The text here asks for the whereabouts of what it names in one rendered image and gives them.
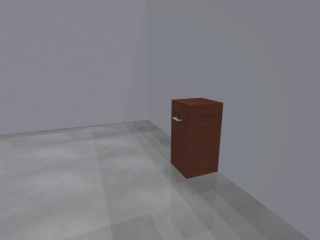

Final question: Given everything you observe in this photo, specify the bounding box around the drawer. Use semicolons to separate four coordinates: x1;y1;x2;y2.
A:
172;110;188;129

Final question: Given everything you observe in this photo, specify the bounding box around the cabinet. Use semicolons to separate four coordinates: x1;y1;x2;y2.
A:
171;98;223;179

